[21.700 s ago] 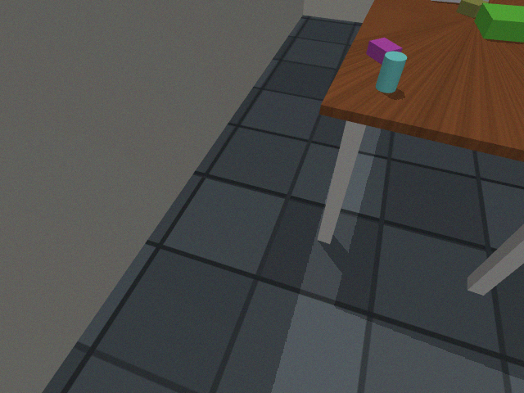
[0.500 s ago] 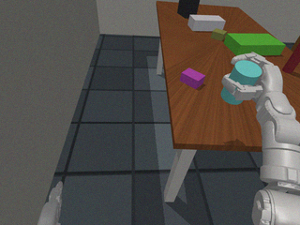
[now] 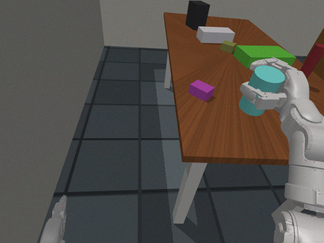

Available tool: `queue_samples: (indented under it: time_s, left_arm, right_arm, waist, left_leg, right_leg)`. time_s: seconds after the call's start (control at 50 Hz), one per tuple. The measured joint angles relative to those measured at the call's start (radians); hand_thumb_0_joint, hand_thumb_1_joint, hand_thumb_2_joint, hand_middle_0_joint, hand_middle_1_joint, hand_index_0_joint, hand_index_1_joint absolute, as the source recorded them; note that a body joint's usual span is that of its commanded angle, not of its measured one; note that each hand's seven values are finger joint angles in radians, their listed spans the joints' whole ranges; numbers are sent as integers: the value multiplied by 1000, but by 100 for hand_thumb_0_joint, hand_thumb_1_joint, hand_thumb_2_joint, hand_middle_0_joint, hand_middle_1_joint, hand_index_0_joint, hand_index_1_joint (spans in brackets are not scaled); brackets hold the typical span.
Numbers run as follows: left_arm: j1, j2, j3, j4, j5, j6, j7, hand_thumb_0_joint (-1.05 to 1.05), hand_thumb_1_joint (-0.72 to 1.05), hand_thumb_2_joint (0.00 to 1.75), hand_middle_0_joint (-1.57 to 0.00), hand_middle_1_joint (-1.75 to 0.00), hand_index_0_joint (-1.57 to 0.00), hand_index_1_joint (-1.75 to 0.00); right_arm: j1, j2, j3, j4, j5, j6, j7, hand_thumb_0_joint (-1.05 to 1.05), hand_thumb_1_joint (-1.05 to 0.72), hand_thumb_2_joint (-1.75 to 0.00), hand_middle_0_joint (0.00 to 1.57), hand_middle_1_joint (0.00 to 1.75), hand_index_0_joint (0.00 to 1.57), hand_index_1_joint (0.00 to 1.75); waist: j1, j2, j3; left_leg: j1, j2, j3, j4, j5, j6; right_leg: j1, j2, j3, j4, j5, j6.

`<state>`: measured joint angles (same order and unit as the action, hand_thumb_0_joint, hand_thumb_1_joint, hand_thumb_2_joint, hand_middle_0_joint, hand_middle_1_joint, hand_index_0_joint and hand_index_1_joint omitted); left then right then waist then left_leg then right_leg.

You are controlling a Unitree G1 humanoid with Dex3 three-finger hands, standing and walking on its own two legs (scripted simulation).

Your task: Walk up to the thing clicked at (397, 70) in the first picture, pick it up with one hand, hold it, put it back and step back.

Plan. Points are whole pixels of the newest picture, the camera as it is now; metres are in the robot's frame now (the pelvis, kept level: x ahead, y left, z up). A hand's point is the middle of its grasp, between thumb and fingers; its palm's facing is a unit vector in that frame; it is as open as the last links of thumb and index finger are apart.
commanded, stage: lift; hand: right
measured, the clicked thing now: (259, 91) +0.37 -0.19 +0.25
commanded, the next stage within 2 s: hold in 0.04 s
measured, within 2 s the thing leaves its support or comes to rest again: neither
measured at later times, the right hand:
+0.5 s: hand (262, 81) +0.36 -0.18 +0.28, palm faces +0.11 +0.99 -0.01, open 8.2 cm
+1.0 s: hand (264, 84) +0.34 -0.17 +0.29, palm faces +0.11 +0.99 -0.02, open 8.2 cm
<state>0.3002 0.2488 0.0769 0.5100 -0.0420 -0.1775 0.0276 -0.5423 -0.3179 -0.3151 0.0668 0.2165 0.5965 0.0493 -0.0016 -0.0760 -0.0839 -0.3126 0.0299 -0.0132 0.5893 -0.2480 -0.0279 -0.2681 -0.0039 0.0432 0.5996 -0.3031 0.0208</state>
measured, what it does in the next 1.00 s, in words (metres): stands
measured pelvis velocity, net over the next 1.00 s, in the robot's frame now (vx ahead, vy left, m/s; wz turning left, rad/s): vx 0.01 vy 0.00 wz -0.01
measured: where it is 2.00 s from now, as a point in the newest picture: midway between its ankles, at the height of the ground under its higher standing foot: outside the picture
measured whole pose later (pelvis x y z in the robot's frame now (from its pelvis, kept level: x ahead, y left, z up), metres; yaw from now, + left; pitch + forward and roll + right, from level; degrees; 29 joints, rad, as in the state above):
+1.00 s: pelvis +0.01 +0.00 +0.00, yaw -1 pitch -3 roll +0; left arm 0.25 0.25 0.07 0.60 -0.05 -0.21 0.01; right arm -0.49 -0.31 -0.32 -0.08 0.24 0.72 0.07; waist -0.01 -0.09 -0.10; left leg -0.26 0.03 0.00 0.55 -0.24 -0.03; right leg -0.21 0.00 0.05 0.56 -0.29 0.02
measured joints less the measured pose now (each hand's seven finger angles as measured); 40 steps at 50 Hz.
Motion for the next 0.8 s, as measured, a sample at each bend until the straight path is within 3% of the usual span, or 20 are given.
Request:
queue_samples:
  time_s: [0.3,0.66,0.8]
  left_arm:
    - [-23,0,8,37,-1,-10,-3,-2,-53,5,-5,-5,-5,-5]
    - [-40,-5,-1,75,-9,-9,-23,-1,-53,4,-5,-5,-5,-5]
    - [-37,-6,-2,79,-3,-17,-20,-2,-53,4,-5,-5,-5,-5]
  right_arm:
    - [-2,2,-11,-46,7,77,9,-1,21,-115,77,113,82,115]
    - [42,12,-16,-135,28,132,17,-1,21,-115,77,114,82,115]
    - [40,7,-21,-136,18,129,3,-1,21,-115,76,114,82,116]
  waist:
    - [-5,-10,-15]
    - [-11,-18,-13]
    - [-13,-11,-2]
  left_leg:
    - [24,6,3,-16,-7,-4]
    - [48,5,8,-32,-4,-2]
    - [45,5,11,-30,0,0]
  right_leg:
    - [23,5,2,-18,-5,-4]
    - [46,3,6,-34,1,-3]
    - [44,4,9,-36,8,0]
